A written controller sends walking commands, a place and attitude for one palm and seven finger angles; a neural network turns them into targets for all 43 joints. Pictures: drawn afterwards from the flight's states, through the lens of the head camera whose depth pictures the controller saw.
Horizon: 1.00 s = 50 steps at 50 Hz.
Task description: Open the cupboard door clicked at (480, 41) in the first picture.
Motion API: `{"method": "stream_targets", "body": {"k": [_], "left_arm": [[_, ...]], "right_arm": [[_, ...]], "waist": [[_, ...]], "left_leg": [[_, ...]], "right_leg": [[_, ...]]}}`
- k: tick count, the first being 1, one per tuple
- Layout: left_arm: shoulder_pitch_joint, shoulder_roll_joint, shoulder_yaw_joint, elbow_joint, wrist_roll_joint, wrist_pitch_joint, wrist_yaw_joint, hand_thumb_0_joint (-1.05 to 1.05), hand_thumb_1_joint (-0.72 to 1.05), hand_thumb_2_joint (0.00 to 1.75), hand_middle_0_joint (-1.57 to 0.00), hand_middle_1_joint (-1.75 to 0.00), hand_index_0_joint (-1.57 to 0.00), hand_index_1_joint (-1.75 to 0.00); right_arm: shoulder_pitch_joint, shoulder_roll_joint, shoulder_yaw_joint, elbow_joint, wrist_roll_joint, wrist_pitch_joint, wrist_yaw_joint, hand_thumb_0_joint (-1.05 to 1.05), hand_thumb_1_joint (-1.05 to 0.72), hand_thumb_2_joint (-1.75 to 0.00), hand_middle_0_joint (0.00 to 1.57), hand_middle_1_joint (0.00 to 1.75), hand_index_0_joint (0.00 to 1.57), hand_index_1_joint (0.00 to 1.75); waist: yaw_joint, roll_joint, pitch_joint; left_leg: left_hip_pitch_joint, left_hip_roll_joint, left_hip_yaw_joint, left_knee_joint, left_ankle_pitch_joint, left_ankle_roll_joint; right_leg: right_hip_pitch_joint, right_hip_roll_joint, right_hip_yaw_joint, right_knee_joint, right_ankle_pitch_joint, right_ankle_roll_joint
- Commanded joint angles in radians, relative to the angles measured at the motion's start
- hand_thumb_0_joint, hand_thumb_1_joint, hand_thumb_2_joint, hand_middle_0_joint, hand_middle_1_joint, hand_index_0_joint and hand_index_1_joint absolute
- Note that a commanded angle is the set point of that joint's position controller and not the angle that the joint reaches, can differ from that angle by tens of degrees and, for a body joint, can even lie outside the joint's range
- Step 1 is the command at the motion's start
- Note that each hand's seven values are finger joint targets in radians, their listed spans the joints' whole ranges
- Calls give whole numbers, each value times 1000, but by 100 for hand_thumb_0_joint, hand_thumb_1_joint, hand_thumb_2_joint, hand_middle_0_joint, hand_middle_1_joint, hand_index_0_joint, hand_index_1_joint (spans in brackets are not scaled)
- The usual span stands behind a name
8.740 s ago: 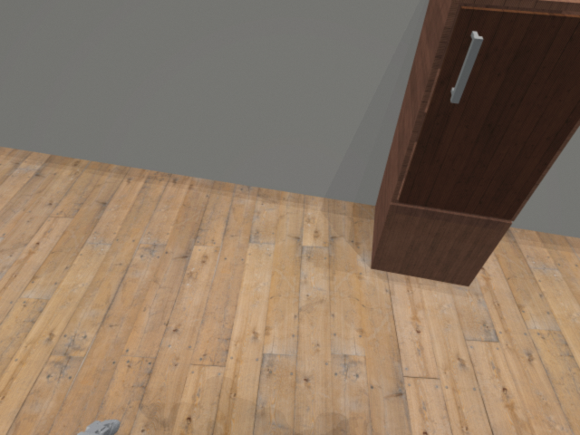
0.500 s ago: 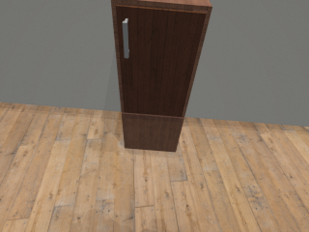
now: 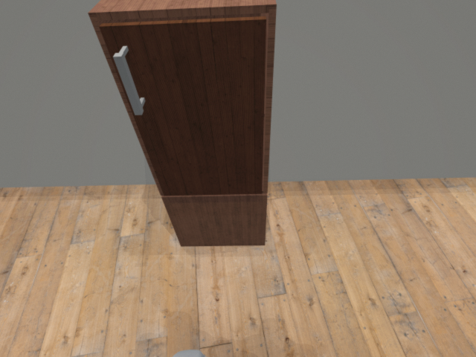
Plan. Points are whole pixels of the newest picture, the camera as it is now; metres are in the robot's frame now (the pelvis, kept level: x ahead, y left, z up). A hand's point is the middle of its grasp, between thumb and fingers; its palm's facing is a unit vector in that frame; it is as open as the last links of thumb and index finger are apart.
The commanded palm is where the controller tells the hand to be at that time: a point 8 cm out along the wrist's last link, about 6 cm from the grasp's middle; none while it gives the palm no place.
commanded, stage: take the last steps up to it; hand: left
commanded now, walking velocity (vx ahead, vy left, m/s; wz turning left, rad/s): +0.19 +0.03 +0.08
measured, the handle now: (131, 81) +0.67 +0.29 +0.13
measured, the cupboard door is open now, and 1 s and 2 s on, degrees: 0 0 0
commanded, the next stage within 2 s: come to a stop and stand still in 0.14 s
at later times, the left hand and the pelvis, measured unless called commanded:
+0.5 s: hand out of the picture +0.07 +0.17 -0.18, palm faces +0.09 -0.98 -0.15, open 7.4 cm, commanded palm none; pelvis +0.13 +0.02 -0.01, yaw -1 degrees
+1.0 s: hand out of the picture +0.15 +0.15 -0.15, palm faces +0.06 -0.96 -0.26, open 7.3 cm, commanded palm none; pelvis +0.10 -0.04 +0.01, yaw +1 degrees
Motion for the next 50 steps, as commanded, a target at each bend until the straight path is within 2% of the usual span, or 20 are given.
{"method": "stream_targets", "body": {"k": [1, 4, 11, 14, 16, 17, 19, 20, 22, 24, 28, 33, 34, 35, 36, 37, 38, 39, 43, 50], "left_arm": [[99, 82, -2, -6, 0, -18, 6, 0, 90, 90, -20, -30, -20, -30], [130, 96, -1, 6, 0, -25, 7, 0, 90, 90, -20, -30, -20, -30], [208, 96, -6, 53, 4, -26, 10, 0, 90, 90, -20, -30, -20, -30], [211, 82, -10, 68, 6, -10, 19, 0, 90, 90, -20, -30, -20, -30], [203, 65, -22, 75, -2, 6, 27, 0, 90, 90, -20, -30, -20, -30], [213, 55, -25, 77, -6, 12, 32, 0, 90, 90, -20, -30, -20, -30], [264, 15, -41, 71, -16, 28, 46, 0, 90, 90, -20, -30, -20, -30], [262, 18, -38, 60, -10, 40, 50, 0, 90, 90, -20, -30, -20, -30], [235, 55, -26, 52, -12, 65, 47, 0, 90, 90, -20, -30, -20, -30], [183, 66, -11, 25, -9, 81, 43, 0, 90, 90, -20, -30, -20, -30], [140, 66, 14, -24, -5, 94, 31, 0, 90, 90, -20, -30, -20, -30], [179, 57, 19, -40, -1, 92, 18, 0, 90, 90, -20, -30, -20, -30], [220, 69, 19, -28, 1, 85, 18, 0, 90, 90, -20, -30, -20, -30], [215, 123, 21, -31, 13, 76, 22, 0, 90, 90, -20, -30, -20, -30], [129, 208, 22, -66, 21, 67, 22, 0, 90, 90, -20, -30, -20, -30], [60, 245, 21, -107, 14, 74, 21, 0, 90, 90, -20, -30, -20, -30], [2, 251, 26, -125, 18, 76, 24, 0, 90, 90, -20, -30, -20, -30], [-27, 253, 31, -129, 17, 71, 24, 0, 90, 90, -20, -30, -20, -30], [-35, 228, 28, -126, 8, 59, 20, 0, 90, 90, -20, -30, -20, -30], [113, 233, 39, -69, 10, 51, 31, 0, 90, 90, -20, -30, -20, -30]], "right_arm": [[69, -7, 2, -32, -6, -1, 4, 0, -90, -90, 20, 30, 20, 30], [-1, -8, 2, -61, -2, -3, 10, 0, -90, -90, 20, 30, 20, 30], [-153, 2, 13, -104, 4, -19, 16, 0, -90, -90, 20, 30, 20, 30], [-170, 19, 27, -97, 9, -27, 5, 0, -90, -90, 20, 30, 20, 30], [-115, 20, 38, -64, 10, -33, -12, 0, -90, -90, 20, 30, 20, 30], [-57, -14, 33, -45, 8, -40, -21, 0, -90, -90, 20, 30, 20, 30], [11, -99, 18, -27, 19, -35, -38, 0, -90, -90, 20, 30, 20, 30], [19, -114, 10, -26, 24, -25, -41, 0, -90, -90, 20, 30, 20, 30], [-35, -116, 10, -30, 23, -8, -60, 0, -90, -90, 20, 30, 20, 30], [-69, -117, -1, -47, 16, 3, -67, 0, -90, -90, 20, 30, 20, 30], [-134, -149, -31, -92, 6, 18, -61, 0, -90, -90, 20, 30, 20, 30], [-247, -142, -32, -139, -1, 25, -32, 0, -90, -90, 20, 30, 20, 30], [-260, -129, -29, -144, 3, 29, -25, 0, -90, -90, 20, 30, 20, 30], [-241, -75, -20, -144, 11, 35, -16, 0, -90, -90, 20, 30, 20, 30], [-219, -12, -7, -164, 18, 46, -7, 0, -90, -90, 20, 30, 20, 30], [-245, -57, -13, -174, 14, 56, -1, 0, -90, -90, 20, 30, 20, 30], [-239, -66, -18, -171, 9, 60, 7, 0, -90, -90, 20, 30, 20, 30], [-227, -60, -15, -153, 5, 62, 7, 0, -90, -90, 20, 30, 20, 30], [-94, -91, -14, -103, 3, 41, 12, 0, -90, -90, 20, 30, 20, 30], [-139, -75, 5, -145, 15, 22, -8, 0, -90, -90, 20, 30, 20, 30]], "waist": [[-16, -131, 40], [-4, -86, 44], [37, -115, 64], [43, -129, 45], [21, -135, -9], [5, -94, -68], [5, 53, -162], [-2, 95, -132], [2, 169, -102], [-1, 138, -53], [4, 77, -151], [60, 100, -143], [85, 62, -138], [83, -108, -89], [50, -344, -9], [67, -291, 42], [42, -198, 80], [37, -220, 112], [16, -171, 69], [90, -187, -69]], "left_leg": [[-75, 39, -21, -62, 81, -22], [-125, 44, -13, -164, 100, -35], [-101, 27, 29, -431, 66, -31], [18, -7, 44, -561, 53, -22], [174, -43, 55, -711, 224, -22], [298, -5, 33, -742, 511, -8], [552, 212, -114, -650, 1121, 105], [523, 266, -126, -693, 1199, 146], [465, 292, -170, -758, 1256, 197], [405, 289, -159, -782, 1166, 206], [411, 286, -142, -765, 920, 203], [143, 200, -71, -783, 335, 119], [71, 151, -50, -742, 124, 77], [8, 37, 10, -631, -103, 14], [-25, -55, 40, -482, -224, -39], [35, -36, -31, -373, -243, -29], [54, -28, -38, -319, -206, -28], [20, -33, -59, -282, -159, -21], [-4, -43, -38, -257, -47, -35], [4, -62, -17, -474, -173, -60]], "right_leg": [[-15, -248, 196, -334, 46, -40], [53, -260, 186, -336, 111, -67], [163, -279, 168, -273, 343, -83], [175, -255, 135, -179, 556, -65], [176, -186, 90, -58, 663, -7], [151, -158, 84, 33, 624, 30], [-36, -87, 64, 89, 116, 95], [-36, -60, 74, 146, -184, 97], [-88, -49, 111, 314, -373, 106], [-129, -53, 153, 413, -392, 101], [-163, -38, 172, 501, -347, 99], [59, -34, 110, 234, -138, 99], [140, -38, 107, 91, -38, 105], [123, -111, 207, -80, -63, 95], [-39, -308, 483, -263, -269, 24], [-207, -376, 559, -366, -475, -43], [-282, -374, 547, -393, -570, -54], [-281, -341, 556, -383, -539, -35], [-78, -278, 367, -271, -170, -23], [249, -326, 353, -116, 486, -99]]}}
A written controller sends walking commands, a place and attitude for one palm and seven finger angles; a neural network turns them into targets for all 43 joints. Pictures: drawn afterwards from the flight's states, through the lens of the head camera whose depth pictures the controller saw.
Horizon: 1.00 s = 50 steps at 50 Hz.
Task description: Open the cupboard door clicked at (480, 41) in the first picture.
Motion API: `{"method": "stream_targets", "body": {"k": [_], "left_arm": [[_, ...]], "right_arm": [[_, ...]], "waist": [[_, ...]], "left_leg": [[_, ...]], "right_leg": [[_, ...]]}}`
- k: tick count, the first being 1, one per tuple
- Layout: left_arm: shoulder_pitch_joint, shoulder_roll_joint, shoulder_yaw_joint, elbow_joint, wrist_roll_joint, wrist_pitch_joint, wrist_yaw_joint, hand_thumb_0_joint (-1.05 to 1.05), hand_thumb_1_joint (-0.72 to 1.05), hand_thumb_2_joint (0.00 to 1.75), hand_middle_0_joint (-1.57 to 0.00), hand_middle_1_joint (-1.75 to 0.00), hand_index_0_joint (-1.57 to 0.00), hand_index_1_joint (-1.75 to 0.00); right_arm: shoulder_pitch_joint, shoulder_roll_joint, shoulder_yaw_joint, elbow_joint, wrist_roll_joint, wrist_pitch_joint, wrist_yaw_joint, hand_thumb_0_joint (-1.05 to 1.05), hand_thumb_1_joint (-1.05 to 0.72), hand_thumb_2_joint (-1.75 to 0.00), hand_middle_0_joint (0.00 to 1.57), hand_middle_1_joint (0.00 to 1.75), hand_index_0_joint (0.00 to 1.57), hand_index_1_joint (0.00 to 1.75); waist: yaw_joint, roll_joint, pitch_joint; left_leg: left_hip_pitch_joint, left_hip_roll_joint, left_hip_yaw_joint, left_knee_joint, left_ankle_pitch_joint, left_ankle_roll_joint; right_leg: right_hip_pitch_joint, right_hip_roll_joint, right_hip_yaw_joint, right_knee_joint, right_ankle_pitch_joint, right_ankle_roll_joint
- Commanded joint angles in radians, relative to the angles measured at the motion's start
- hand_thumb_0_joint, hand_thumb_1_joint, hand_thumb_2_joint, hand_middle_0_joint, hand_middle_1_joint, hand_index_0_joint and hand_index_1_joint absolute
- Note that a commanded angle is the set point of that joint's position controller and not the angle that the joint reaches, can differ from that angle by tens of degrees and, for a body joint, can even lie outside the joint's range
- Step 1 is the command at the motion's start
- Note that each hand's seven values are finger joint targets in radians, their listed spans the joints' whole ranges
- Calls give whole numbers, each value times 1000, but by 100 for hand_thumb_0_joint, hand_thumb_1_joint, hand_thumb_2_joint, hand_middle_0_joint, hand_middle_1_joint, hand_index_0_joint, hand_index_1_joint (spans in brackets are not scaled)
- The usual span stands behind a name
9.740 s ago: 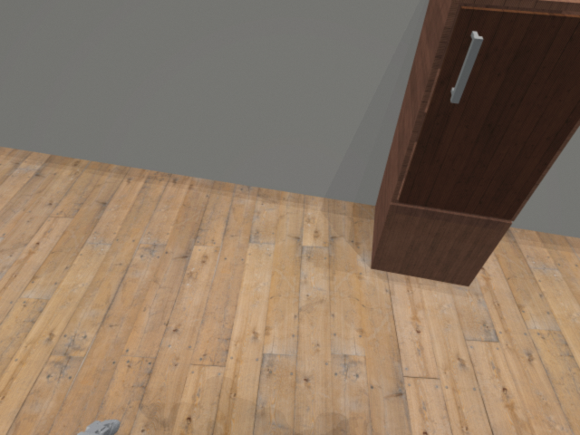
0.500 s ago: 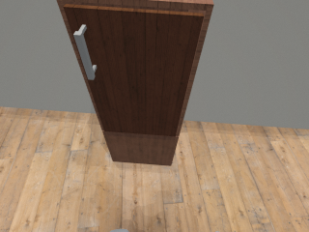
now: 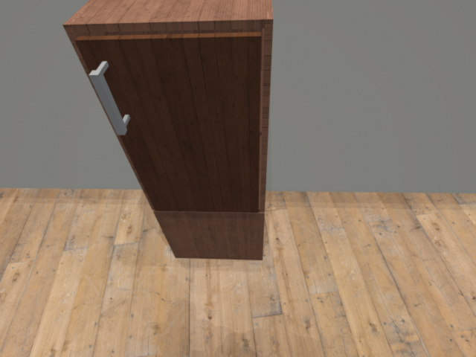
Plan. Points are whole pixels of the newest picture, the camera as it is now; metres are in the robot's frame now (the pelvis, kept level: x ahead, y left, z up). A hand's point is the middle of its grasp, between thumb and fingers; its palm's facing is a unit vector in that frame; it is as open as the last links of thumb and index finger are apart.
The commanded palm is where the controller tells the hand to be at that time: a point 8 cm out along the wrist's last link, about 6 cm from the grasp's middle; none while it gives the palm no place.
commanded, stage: come to a stop and stand still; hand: left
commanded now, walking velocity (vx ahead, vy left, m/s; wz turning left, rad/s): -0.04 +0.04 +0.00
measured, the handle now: (113, 99) +0.58 +0.32 +0.12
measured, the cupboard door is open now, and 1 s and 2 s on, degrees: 0 0 0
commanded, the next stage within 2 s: look again from close up in 0.56 s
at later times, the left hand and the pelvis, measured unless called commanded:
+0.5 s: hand out of the picture +0.00 +0.21 -0.19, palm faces +0.05 -0.98 -0.17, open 7.4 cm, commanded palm none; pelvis +0.00 +0.04 +0.00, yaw +0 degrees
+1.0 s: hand out of the picture +0.06 +0.26 -0.16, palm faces +0.04 -0.95 -0.31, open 7.4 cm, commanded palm none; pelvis -0.02 +0.03 -0.01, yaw +0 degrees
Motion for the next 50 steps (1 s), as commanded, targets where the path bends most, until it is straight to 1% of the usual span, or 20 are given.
{"method": "stream_targets", "body": {"k": [1, 3, 5, 6, 7, 8, 9, 12, 16, 19, 32, 33, 34, 35, 36, 37, 40, 42, 46, 50], "left_arm": [[110, 228, 54, -7, -3, -11, 21, 0, 90, 90, -20, -30, -20, -30], [66, 221, 51, -4, -6, -7, 21, 0, 90, 90, -20, -30, -20, -30], [23, 200, 42, -2, -18, -1, 19, 0, 90, 90, -20, -30, -20, -30], [19, 166, 34, -3, -24, 3, 17, 0, 90, 90, -20, -30, -20, -30], [34, 125, 24, -5, -27, 8, 12, 0, 90, 90, -20, -30, -20, -30], [33, 98, 17, -2, -23, 14, 9, 0, 90, 90, -20, -30, -20, -30], [32, 86, 14, 5, -18, 16, 8, 0, 90, 90, -20, -30, -20, -30], [27, 90, 1, 49, -15, 15, 2, 0, 90, 90, -20, -30, -20, -30], [67, 107, -6, 96, -17, 4, 4, 0, 90, 90, -20, -30, -20, -30], [60, 108, -11, 106, -19, -1, 7, 0, 90, 90, -20, -30, -20, -30], [80, 90, -18, 137, -24, -6, 14, 0, 90, 90, -20, -30, -20, -30], [45, 291, -15, 22, -8, -27, 13, 0, 90, 90, -20, -30, -20, -30], [72, 208, 8, 9, -14, -32, 17, 0, 90, 90, -20, -30, -20, -30], [64, 223, 22, 12, -9, -36, 16, 0, 90, 90, -20, -30, -20, -30], [81, 204, 11, 2, -15, -35, 16, 0, 90, 90, -20, -30, -20, -30], [89, 193, 13, -11, -15, -32, 16, 0, 90, 90, -20, -30, -20, -30], [71, 200, 21, -32, -11, -20, 14, 0, 90, 90, -20, -30, -20, -30], [45, 222, 23, -50, -12, -20, 13, 0, 90, 90, -20, -30, -20, -30], [6, 250, 22, -60, -17, -22, 8, 0, 90, 90, -20, -30, -20, -30], [-35, 279, 16, -64, -17, -21, 0, 0, 90, 90, -20, -30, -20, -30]], "right_arm": [[-67, -17, 12, -93, 12, -38, -13, 0, -90, -90, 20, 30, 20, 30], [-5, -7, 16, -69, 16, -42, -17, 0, -90, -90, 20, 30, 20, 30], [64, -6, 20, -33, 15, -52, -20, 0, -90, -90, 20, 30, 20, 30], [79, -36, 17, -25, 11, -61, -23, 0, -90, -90, 20, 30, 20, 30], [60, -80, 12, -32, 5, -66, -26, 0, -90, -90, 20, 30, 20, 30], [29, -111, 9, -43, 5, -61, -27, 0, -90, -90, 20, 30, 20, 30], [-18, -112, 13, -50, 1, -54, -26, 0, -90, -90, 20, 30, 20, 30], [-35, -60, 31, -25, 5, -64, -37, 0, -90, -90, 20, 30, 20, 30], [0, -35, 37, 1, 11, -70, -38, 0, -90, -90, 20, 30, 20, 30], [25, -30, 41, 17, 14, -74, -38, 0, -90, -90, 20, 30, 20, 30], [60, -8, 52, 61, 12, -85, -45, 0, -90, -90, 20, 30, 20, 30], [-2, -170, 28, -61, 7, -84, -31, 0, -90, -90, 20, 30, 20, 30], [5, -169, 10, -85, -4, -113, -40, 0, -90, -90, 20, 30, 20, 30], [18, -157, -5, -72, -4, -124, -53, 0, -90, -90, 20, 30, 20, 30], [34, -147, 0, -74, 3, -122, -59, 0, -90, -90, 20, 30, 20, 30], [45, -137, -1, -84, 5, -118, -59, 0, -90, -90, 20, 30, 20, 30], [27, -132, -5, -103, 5, -99, -53, 0, -90, -90, 20, 30, 20, 30], [13, -144, -6, -110, 5, -95, -49, 0, -90, -90, 20, 30, 20, 30], [-31, -157, 1, -112, 1, -88, -37, 0, -90, -90, 20, 30, 20, 30], [-60, -178, 10, -110, -1, -84, -24, 0, -90, -90, 20, 30, 20, 30]], "waist": [[53, -177, -65], [21, -198, -89], [-16, -181, -97], [-20, -97, -107], [-9, 52, -94], [1, 123, -57], [12, 99, -7], [11, 145, 64], [-2, 23, 40], [-13, -22, 26], [-8, 20, 42], [-35, -14, 137], [-11, 52, -33], [-23, 94, -132], [-20, 107, -167], [-22, 72, -169], [-22, -37, -69], [-28, -50, -24], [-23, -25, 26], [-20, -20, 73]], "left_leg": [[-76, 7, -5, -142, -67, -3], [24, -2, 12, -279, 12, 0], [204, -1, 26, -449, 201, 12], [287, 58, -21, -475, 282, 32], [282, 172, -143, -480, 377, 78], [196, 255, -202, -526, 346, 128], [81, 252, -183, -562, 189, 143], [87, 164, -115, -550, 295, 109], [137, 112, -58, -486, 298, 72], [169, 110, -49, -482, 324, 63], [178, 108, -37, -496, 384, 55], [119, 70, -70, -493, 430, 51], [155, 103, -71, -390, 566, 73], [217, 110, -74, -351, 716, 79], [243, 117, -64, -332, 735, 88], [227, 113, -66, -318, 697, 90], [118, 94, -48, -318, 467, 89], [90, 89, -47, -339, 400, 86], [70, 89, -54, -382, 287, 83], [48, 87, -64, -435, 145, 79]], "right_leg": [[235, -277, 236, -85, 546, -155], [204, -242, 202, -54, 537, -127], [87, -172, 144, -14, 385, -62], [15, -123, 111, 28, 261, -29], [-56, -53, 54, 61, 79, 12], [-48, -23, -2, 86, -77, 38], [-8, -13, 0, 90, -117, 42], [15, -20, 8, 29, 27, 40], [49, -51, 53, -59, 145, 32], [53, -60, 56, -69, 171, 32], [96, -62, 43, -80, 201, 31], [31, -17, 31, -7, 184, 4], [78, -45, 46, 64, 203, 1], [87, -44, 39, 103, 307, -14], [94, -43, 39, 96, 304, -18], [98, -39, 33, 90, 302, -21], [86, -53, 45, 80, 314, -22], [71, -60, 54, 76, 325, -23], [47, -60, 73, 22, 211, -13], [16, -58, 95, -50, 28, -2]]}}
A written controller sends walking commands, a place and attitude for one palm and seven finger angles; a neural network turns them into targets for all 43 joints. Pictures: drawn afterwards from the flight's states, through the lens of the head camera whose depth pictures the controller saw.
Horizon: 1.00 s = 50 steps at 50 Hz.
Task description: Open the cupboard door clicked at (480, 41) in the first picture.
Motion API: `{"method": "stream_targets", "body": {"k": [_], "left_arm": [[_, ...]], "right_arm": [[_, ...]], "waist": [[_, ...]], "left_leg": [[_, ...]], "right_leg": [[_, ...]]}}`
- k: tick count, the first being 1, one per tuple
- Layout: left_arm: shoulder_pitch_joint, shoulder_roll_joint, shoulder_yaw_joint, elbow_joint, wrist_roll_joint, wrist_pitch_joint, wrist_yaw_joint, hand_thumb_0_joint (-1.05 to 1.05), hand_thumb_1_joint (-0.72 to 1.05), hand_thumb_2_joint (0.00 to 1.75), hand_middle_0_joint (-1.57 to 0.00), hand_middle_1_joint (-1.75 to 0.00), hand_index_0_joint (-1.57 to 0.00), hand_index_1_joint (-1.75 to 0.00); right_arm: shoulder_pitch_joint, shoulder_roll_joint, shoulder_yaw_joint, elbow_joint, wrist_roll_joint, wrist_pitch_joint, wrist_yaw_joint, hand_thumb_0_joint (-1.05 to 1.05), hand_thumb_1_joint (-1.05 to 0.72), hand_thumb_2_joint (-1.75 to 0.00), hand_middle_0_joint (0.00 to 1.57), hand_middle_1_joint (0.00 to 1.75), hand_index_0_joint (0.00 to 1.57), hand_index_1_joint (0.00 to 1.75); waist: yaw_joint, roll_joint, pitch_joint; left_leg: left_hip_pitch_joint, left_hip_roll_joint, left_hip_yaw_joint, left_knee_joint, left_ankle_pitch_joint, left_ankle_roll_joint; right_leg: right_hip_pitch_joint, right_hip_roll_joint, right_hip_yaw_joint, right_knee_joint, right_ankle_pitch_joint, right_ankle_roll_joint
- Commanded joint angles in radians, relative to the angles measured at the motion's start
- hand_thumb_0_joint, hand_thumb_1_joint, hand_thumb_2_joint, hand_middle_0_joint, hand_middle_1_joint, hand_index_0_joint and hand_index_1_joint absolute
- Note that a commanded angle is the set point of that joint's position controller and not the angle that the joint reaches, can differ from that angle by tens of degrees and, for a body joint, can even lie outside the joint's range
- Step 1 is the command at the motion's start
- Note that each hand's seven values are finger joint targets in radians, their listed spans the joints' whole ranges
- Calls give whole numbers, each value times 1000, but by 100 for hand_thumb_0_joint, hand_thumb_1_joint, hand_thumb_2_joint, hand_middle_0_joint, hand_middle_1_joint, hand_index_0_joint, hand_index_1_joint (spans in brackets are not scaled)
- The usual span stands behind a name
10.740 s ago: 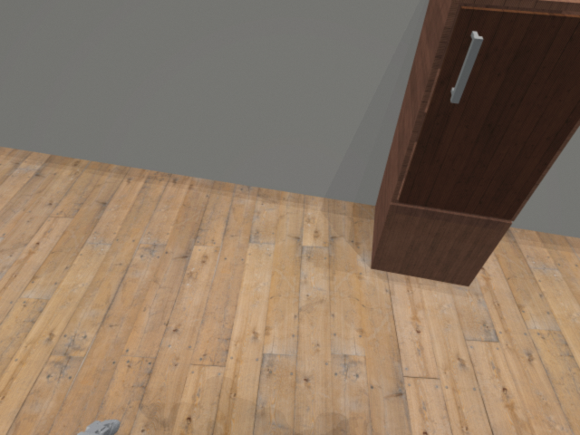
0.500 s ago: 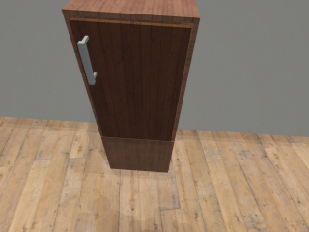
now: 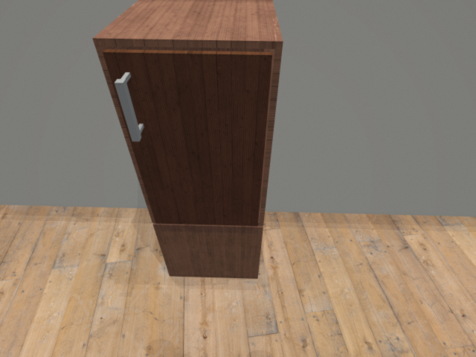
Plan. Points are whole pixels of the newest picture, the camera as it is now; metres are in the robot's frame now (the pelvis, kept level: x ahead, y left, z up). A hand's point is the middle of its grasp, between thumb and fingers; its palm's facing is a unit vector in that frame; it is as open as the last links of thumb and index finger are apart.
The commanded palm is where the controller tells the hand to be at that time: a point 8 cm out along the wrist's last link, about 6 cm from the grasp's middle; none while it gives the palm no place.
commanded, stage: look again from close up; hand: left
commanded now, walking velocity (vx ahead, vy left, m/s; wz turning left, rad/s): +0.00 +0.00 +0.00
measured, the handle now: (131, 108) +0.60 +0.28 +0.13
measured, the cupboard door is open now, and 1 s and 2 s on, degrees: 0 0 0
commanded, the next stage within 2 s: shuffle to correct the standing spot in 0.20 s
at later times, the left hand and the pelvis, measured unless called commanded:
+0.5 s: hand out of the picture -0.02 +0.20 -0.17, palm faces +0.04 -0.97 -0.22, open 7.4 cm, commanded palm none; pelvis -0.03 +0.00 +0.01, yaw +1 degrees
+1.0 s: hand out of the picture +0.02 +0.24 -0.18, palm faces +0.06 -0.99 -0.15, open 7.4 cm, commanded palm none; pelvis +0.05 +0.08 +0.00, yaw -1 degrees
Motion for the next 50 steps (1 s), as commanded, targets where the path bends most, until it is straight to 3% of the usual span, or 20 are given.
{"method": "stream_targets", "body": {"k": [1, 8, 15, 19, 24, 28, 32, 35, 37, 39, 40, 41, 42, 43, 44, 45, 46, 47, 48, 50], "left_arm": [[-26, 172, 23, -66, -5, -19, 0, 0, 90, 90, -20, -30, -20, -30], [-39, 189, 19, -61, -3, -19, -5, 0, 90, 90, -20, -30, -20, -30], [-18, 174, 10, -24, -6, -20, -4, 0, 90, 90, -20, -30, -20, -30], [47, 117, 3, 5, -3, -6, 1, 0, 90, 90, -20, -30, -20, -30], [83, 112, 23, 9, 2, 8, 7, 0, 90, 90, -20, -30, -20, -30], [114, 59, 25, 7, 3, 9, 3, 0, 90, 90, -20, -30, -20, -30], [174, -34, 17, 19, 11, 2, -4, 0, 90, 90, -20, -30, -20, -30], [216, -54, 20, 35, 9, -9, -5, 0, 90, 90, -20, -30, -20, -30], [258, -35, 28, 50, 7, -17, 0, 0, 90, 90, -20, -30, -20, -30], [313, 22, 48, 71, 3, -25, 11, 0, 90, 90, -20, -30, -20, -30], [334, 53, 58, 75, 1, -27, 18, 0, 90, 90, -20, -30, -20, -30], [313, 58, 64, 68, 4, -26, 22, 0, 90, 90, -20, -30, -20, -30], [269, 52, 64, 54, 7, -23, 24, 0, 90, 90, -20, -30, -20, -30], [213, 31, 60, 38, 9, -15, 22, 0, 90, 90, -20, -30, -20, -30], [157, -19, 50, 19, 12, -5, 19, 0, 90, 90, -20, -30, -20, -30], [128, -88, 34, -6, 9, 2, 16, 0, 90, 90, -20, -30, -20, -30], [54, -103, 23, -33, 16, -3, 21, 0, 90, 90, -20, -30, -20, -30], [60, -88, 30, -26, 14, -6, 22, 0, 90, 90, -20, -30, -20, -30], [85, -90, 31, -14, 10, -16, 17, 0, 90, 90, -20, -30, -20, -30], [69, -106, 28, -6, 3, -22, 2, 0, 90, 90, -20, -30, -20, -30]], "right_arm": [[-34, -156, -18, -67, -1, -23, 3, 0, -90, -90, 20, 30, 20, 30], [-23, -166, -9, -51, -3, -15, 16, 0, -90, -90, 20, 30, 20, 30], [-4, -158, -2, -13, 0, -15, 18, 0, -90, -90, 20, 30, 20, 30], [73, -82, 14, 28, -3, 5, 21, 0, -90, -90, 20, 30, 20, 30], [172, -43, 11, 53, -4, 16, 22, 0, -90, -90, 20, 30, 20, 30], [211, -43, 7, 54, -3, 6, 16, 0, -90, -90, 20, 30, 20, 30], [183, -58, -4, 43, 1, -1, 9, 0, -90, -90, 20, 30, 20, 30], [185, -29, -1, 42, 5, -10, 5, 0, -90, -90, 20, 30, 20, 30], [179, -1, 3, 38, 7, -14, 6, 0, -90, -90, 20, 30, 20, 30], [171, 47, 8, 24, 7, -18, 9, 0, -90, -90, 20, 30, 20, 30], [163, 56, 6, 17, 5, -18, 11, 0, -90, -90, 20, 30, 20, 30], [151, 65, 4, 9, 4, -18, 13, 0, -90, -90, 20, 30, 20, 30], [175, 69, 3, 9, 4, -19, 16, 0, -90, -90, 20, 30, 20, 30], [231, 73, 1, 29, 5, -20, 18, 0, -90, -90, 20, 30, 20, 30], [328, 59, -1, 65, 4, -26, 18, 0, -90, -90, 20, 30, 20, 30], [429, -22, -20, 103, -3, -34, 7, 0, -90, -90, 20, 30, 20, 30], [478, -22, -15, 130, -5, -35, -10, 0, -90, -90, 20, 30, 20, 30], [451, 7, 1, 129, -2, -41, -20, 0, -90, -90, 20, 30, 20, 30], [405, 33, 12, 113, 2, -50, -23, 0, -90, -90, 20, 30, 20, 30], [338, 30, 17, 84, -6, -61, -22, 0, -90, -90, 20, 30, 20, 30]], "waist": [[5, -34, 104], [1, -44, 82], [2, -24, 73], [4, -44, 78], [-8, -92, 124], [-2, 31, 144], [29, 127, 192], [39, 74, 150], [53, -9, 138], [64, -182, 123], [61, -224, 103], [51, -230, 115], [23, -227, 130], [-20, -156, 141], [-60, -15, 141], [-90, 263, 134], [-114, 301, 198], [-87, 220, 191], [-58, 137, 165], [-38, 47, 152]], "left_leg": [[-130, 64, -86, -163, 70, 48], [-116, 53, -82, -195, -26, 40], [-123, 57, -90, -210, -16, 34], [-138, 28, -47, -168, -93, 21], [-132, 2, -7, -91, -108, 29], [-170, 49, -89, -202, -196, 54], [-277, 125, -205, -330, -341, 105], [-255, 103, -174, -271, -236, 107], [-280, 52, -110, -157, -164, 88], [-369, -36, 12, 49, -80, 48], [-351, -29, 37, 129, -98, 38], [-331, -14, 18, 140, -110, 39], [-251, -5, 12, 79, -85, 43], [-104, -11, 23, -25, -42, 45], [6, 24, -42, -125, 22, 52], [113, 205, -291, -263, 116, 90], [163, 268, -391, -319, 374, 114], [167, 263, -336, -279, 597, 116], [196, 260, -274, -229, 768, 147], [188, 223, -183, -226, 846, 192]], "right_leg": [[-1, -64, 104, -172, 24, -45], [-18, -72, 123, -250, -141, -34], [0, -77, 117, -266, -119, -28], [-16, -93, 136, -297, -265, -24], [-104, -134, 170, -324, -373, -51], [-90, -63, 77, -179, -286, -43], [-22, 10, -32, -9, -120, -29], [34, -7, -18, -24, -72, -41], [82, -64, 70, -96, -117, -66], [175, -217, 270, -213, -125, -137], [153, -299, 352, -265, -147, -173], [110, -313, 352, -273, -158, -185], [22, -289, 294, -241, -153, -164], [-106, -224, 188, -171, -156, -126], [-198, -104, 58, -13, -158, -79], [-365, 24, -90, 270, -223, -14], [-502, 36, -43, 469, -315, -15], [-507, -7, 21, 555, -254, -31], [-496, -30, 8, 578, -223, -35], [-459, -40, -13, 544, -175, -26]]}}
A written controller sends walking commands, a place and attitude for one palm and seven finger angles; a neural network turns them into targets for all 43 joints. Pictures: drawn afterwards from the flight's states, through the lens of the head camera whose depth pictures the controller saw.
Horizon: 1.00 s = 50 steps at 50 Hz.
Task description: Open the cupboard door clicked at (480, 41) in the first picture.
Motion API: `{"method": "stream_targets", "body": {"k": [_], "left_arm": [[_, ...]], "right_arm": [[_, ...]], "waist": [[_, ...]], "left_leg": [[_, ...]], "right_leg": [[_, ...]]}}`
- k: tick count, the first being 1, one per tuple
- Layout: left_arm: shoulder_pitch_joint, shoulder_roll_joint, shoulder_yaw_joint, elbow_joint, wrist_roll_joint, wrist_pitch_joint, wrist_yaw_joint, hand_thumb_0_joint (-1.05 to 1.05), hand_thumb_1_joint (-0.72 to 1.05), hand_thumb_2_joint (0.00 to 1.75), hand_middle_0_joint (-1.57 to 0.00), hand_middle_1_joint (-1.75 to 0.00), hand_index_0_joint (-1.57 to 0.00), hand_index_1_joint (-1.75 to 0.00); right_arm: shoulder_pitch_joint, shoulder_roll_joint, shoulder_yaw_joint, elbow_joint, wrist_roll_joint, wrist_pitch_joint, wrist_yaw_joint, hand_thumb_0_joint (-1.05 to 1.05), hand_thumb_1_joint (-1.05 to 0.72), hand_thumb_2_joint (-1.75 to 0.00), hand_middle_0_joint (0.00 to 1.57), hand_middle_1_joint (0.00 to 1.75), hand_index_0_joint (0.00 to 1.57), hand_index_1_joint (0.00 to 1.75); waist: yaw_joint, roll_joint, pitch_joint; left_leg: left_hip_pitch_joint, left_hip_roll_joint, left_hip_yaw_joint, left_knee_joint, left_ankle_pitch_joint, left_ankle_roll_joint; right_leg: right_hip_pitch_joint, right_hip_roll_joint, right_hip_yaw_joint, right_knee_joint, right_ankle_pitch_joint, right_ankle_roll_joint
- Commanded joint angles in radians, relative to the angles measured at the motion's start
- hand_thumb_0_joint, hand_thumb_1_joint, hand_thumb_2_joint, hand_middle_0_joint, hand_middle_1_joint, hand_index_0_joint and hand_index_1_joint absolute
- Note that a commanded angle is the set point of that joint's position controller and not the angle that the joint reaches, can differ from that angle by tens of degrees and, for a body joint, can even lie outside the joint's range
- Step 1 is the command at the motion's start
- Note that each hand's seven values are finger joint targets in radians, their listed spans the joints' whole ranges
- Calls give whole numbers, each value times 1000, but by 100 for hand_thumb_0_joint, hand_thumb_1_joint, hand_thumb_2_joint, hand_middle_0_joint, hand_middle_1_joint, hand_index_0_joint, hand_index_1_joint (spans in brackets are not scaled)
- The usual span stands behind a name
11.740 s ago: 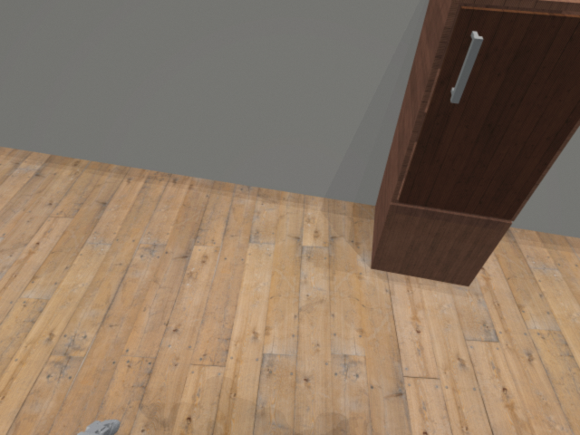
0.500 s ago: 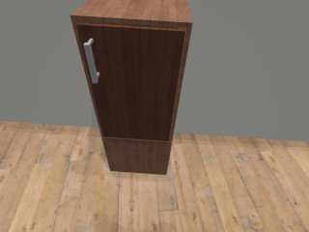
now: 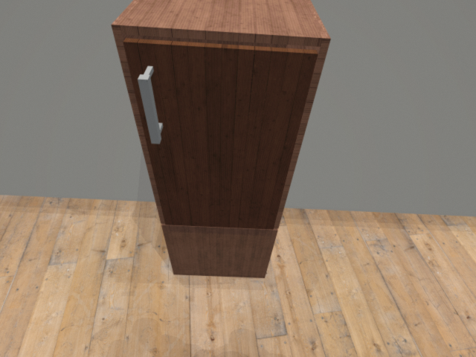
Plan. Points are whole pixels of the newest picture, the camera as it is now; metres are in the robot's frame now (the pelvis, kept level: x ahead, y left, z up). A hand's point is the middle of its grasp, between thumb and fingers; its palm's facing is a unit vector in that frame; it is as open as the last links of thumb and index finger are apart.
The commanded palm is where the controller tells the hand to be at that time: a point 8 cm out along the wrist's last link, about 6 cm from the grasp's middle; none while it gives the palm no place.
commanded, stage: come to a stop and stand still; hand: left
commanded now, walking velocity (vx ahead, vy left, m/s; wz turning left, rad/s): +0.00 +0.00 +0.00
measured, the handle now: (152, 106) +0.55 +0.22 +0.14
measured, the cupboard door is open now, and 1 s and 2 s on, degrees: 0 0 0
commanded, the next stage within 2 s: look again from close up in 1.42 s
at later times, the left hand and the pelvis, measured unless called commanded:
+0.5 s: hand out of the picture +0.09 +0.21 -0.18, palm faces +0.10 -0.97 -0.22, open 7.3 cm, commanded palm none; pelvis +0.03 +0.02 -0.01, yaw +4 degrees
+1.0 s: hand out of the picture -0.02 +0.23 -0.17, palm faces +0.06 -0.98 -0.18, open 7.4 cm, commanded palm none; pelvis -0.01 +0.06 +0.01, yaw +2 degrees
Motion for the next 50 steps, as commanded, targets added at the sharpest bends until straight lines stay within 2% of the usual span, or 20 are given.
{"method": "stream_targets", "body": {"k": [1, 6, 10, 12, 13, 14, 15, 18, 20, 24, 26, 27, 29, 31, 33, 36, 38, 40, 42, 50], "left_arm": [[-105, 25, -1, -117, -12, -49, -13, 0, 90, 90, -20, -30, -20, -30], [-103, 28, -11, -117, -21, -25, 3, 0, 90, 90, -20, -30, -20, -30], [-10, 95, 3, -114, -15, -20, 19, 0, 90, 90, -20, -30, -20, -30], [88, 140, 12, -94, -11, -28, 28, 0, 90, 90, -20, -30, -20, -30], [109, 192, 24, -88, -11, -38, 34, 0, 90, 90, -20, -30, -20, -30], [72, 191, 20, -94, -24, -44, 33, 0, 90, 90, -20, -30, -20, -30], [-17, 173, 11, -119, -25, -42, 35, 0, 90, 90, -20, -30, -20, -30], [-199, 137, 4, -176, -14, -34, 36, 0, 90, 90, -20, -30, -20, -30], [-190, 167, 16, -193, -7, -25, 28, 0, 90, 90, -20, -30, -20, -30], [-155, 193, 34, -187, -4, -9, 17, 0, 90, 90, -20, -30, -20, -30], [-161, 190, 34, -186, -11, 1, 9, 0, 90, 90, -20, -30, -20, -30], [-156, 166, 28, -192, -16, 7, 4, 0, 90, 90, -20, -30, -20, -30], [-152, 96, 14, -210, -29, 10, -2, 0, 90, 90, -20, -30, -20, -30], [-116, 91, 11, -170, -12, 16, -3, 0, 90, 90, -20, -30, -20, -30], [-50, 71, 1, -143, -10, 8, -11, 0, 90, 90, -20, -30, -20, -30], [-35, 77, -14, -116, -21, -25, -5, 0, 90, 90, -20, -30, -20, -30], [-37, 123, -16, -95, -24, -42, 8, 0, 90, 90, -20, -30, -20, -30], [-29, 135, -22, -84, -22, -42, 11, 0, 90, 90, -20, -30, -20, -30], [-39, 122, -28, -65, -23, -44, 11, 0, 90, 90, -20, -30, -20, -30], [-29, 115, -35, -31, -13, -27, 8, 0, 90, 90, -20, -30, -20, -30]], "right_arm": [[178, -118, -5, 29, -4, -15, -21, 0, -90, -90, 20, 30, 20, 30], [102, -109, -7, 27, 6, -10, -44, 0, -90, -90, 20, 30, 20, 30], [56, -148, -43, 16, 21, 16, -47, 0, -90, -90, 20, 30, 20, 30], [52, -119, -47, 10, 29, 34, -41, 0, -90, -90, 20, 30, 20, 30], [73, -76, -48, -3, 32, 39, -31, 0, -90, -90, 20, 30, 20, 30], [64, -76, -54, -13, 32, 52, -36, 0, -90, -90, 20, 30, 20, 30], [20, -44, -52, -11, 26, 66, -32, 0, -90, -90, 20, 30, 20, 30], [35, -26, -48, 0, 13, 102, -8, 0, -90, -90, 20, 30, 20, 30], [37, -34, -48, -8, 11, 100, 2, 0, -90, -90, 20, 30, 20, 30], [24, -37, -46, -23, 6, 82, 5, 0, -90, -90, 20, 30, 20, 30], [57, -42, -45, -15, 7, 74, 5, 0, -90, -90, 20, 30, 20, 30], [63, -72, -48, -20, 7, 69, 3, 0, -90, -90, 20, 30, 20, 30], [-42, -183, -61, -83, -12, 59, -2, 0, -90, -90, 20, 30, 20, 30], [-194, -164, -48, -109, -11, 51, -5, 0, -90, -90, 20, 30, 20, 30], [-213, -159, -42, -109, -7, 47, -10, 0, -90, -90, 20, 30, 20, 30], [-130, -153, -38, -65, 3, 43, -11, 0, -90, -90, 20, 30, 20, 30], [-85, -116, -35, -46, 16, 36, -9, 0, -90, -90, 20, 30, 20, 30], [-69, -118, -34, -29, 19, 29, -3, 0, -90, -90, 20, 30, 20, 30], [-93, -138, -34, -18, 19, 36, -5, 0, -90, -90, 20, 30, 20, 30], [-101, -141, -27, 21, 12, 56, 6, 0, -90, -90, 20, 30, 20, 30]], "waist": [[-30, 74, 142], [12, 94, 95], [63, 114, 41], [103, -10, -14], [85, -141, -82], [49, -67, -94], [22, -3, 20], [-48, -89, 53], [-37, -138, 24], [-19, -63, -6], [-35, -76, 5], [-36, 3, 28], [-7, 294, 116], [42, 235, 129], [65, 140, 93], [36, 84, 34], [-3, 25, 3], [-6, 74, -62], [-10, -60, -74], [0, 23, 137]], "left_leg": [[153, 279, -239, -229, 920, 90], [120, 231, -143, -187, 1290, -43], [99, 227, -157, -24, 1298, -74], [-32, 145, -143, 254, 938, -103], [-222, -10, -86, 536, 141, -124], [-219, -17, -165, 646, -217, -102], [-229, 18, -202, 647, -205, -94], [-170, 88, -174, 553, -116, -111], [-157, 78, -131, 474, -75, -113], [-110, 60, -66, 235, -4, -113], [-5, 50, -54, 30, 104, -109], [-5, 84, -127, -76, 78, -96], [-299, 365, -472, -355, -104, 31], [-474, 332, -393, -394, -120, 51], [-369, 273, -302, -314, 40, 29], [-111, 195, -229, -155, 315, -21], [-78, 139, -167, -104, 408, -70], [-15, 144, -170, -121, 485, -76], [13, 157, -154, -113, 421, -84], [-145, 143, -210, -279, -49, -82]], "right_leg": [[-278, -4, -41, 72, 49, -5], [-81, 59, -82, -204, 225, -12], [123, 93, -86, -396, 337, -53], [308, -27, 50, -512, 723, -114], [440, -262, 314, -494, 1250, -249], [359, -364, 331, -550, 1300, -329], [215, -328, 261, -592, 1135, -311], [-12, -224, 151, -678, 677, -242], [-23, -189, 132, -692, 492, -211], [-7, -151, 182, -675, 211, -177], [-67, -111, 160, -638, 53, -114], [-97, -66, 129, -582, -15, -73], [-15, 72, -11, -332, 27, 11], [163, 46, 43, -168, 84, 6], [157, 55, 37, -215, 132, 8], [165, 43, 51, -574, 284, 16], [212, -39, 143, -589, 574, -19], [235, -44, 119, -560, 576, -15], [219, -30, 117, -579, 526, -10], [101, 3, 125, -681, 77, 6]]}}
